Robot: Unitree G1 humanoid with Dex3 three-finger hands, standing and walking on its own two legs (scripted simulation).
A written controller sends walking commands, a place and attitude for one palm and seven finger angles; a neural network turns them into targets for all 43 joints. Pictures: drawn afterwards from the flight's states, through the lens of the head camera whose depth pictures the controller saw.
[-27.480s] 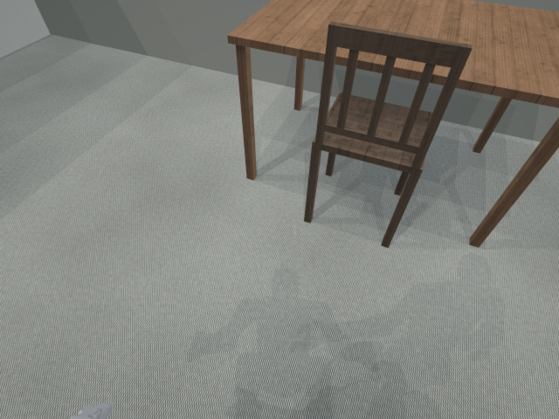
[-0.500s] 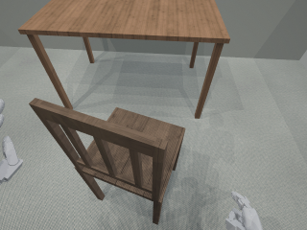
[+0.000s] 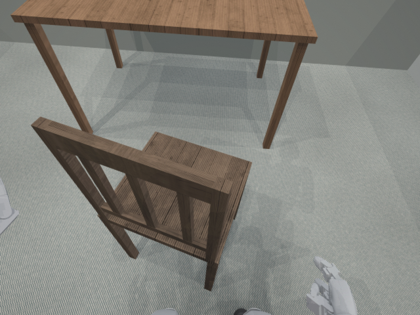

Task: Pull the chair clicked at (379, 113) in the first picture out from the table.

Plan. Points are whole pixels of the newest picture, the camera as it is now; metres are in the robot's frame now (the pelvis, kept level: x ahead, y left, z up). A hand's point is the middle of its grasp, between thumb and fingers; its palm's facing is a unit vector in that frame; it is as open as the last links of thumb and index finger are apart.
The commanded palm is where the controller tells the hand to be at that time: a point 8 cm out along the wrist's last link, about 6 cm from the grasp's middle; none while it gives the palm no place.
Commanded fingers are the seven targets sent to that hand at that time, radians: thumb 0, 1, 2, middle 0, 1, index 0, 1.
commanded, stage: step back with the hand held close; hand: left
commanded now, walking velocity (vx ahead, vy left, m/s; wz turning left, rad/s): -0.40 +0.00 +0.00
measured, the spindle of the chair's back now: (144, 202) +0.35 +0.17 -0.07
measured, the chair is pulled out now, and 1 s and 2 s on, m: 0.61 0.61 0.61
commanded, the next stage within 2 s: stop stepping back and stand still in 0.74 s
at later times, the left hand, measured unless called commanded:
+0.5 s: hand out of the picture +0.17 +0.25 +0.18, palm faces +0.44 -0.76 -0.47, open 7.4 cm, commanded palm +0.11 +0.29 +0.19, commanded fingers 0.00 0.90 0.90 -0.20 -0.30 -0.20 -0.30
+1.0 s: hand out of the picture +0.05 +0.19 +0.17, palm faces +0.36 -0.77 -0.52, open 7.4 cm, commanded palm -0.01 +0.24 +0.19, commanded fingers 0.00 0.90 0.90 -0.20 -0.30 -0.20 -0.30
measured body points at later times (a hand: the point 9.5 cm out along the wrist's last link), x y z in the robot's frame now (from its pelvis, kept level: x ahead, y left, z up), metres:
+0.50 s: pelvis -0.03 -0.01 +0.01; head +0.01 +0.01 +0.46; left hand +0.14 +0.29 +0.21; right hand +0.14 -0.23 -0.08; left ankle +0.00 +0.12 -0.73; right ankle -0.07 -0.16 -0.71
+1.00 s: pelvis -0.15 -0.06 +0.00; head -0.12 -0.05 +0.45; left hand +0.02 +0.23 +0.20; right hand +0.02 -0.30 -0.08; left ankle -0.09 +0.09 -0.73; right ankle -0.12 -0.17 -0.73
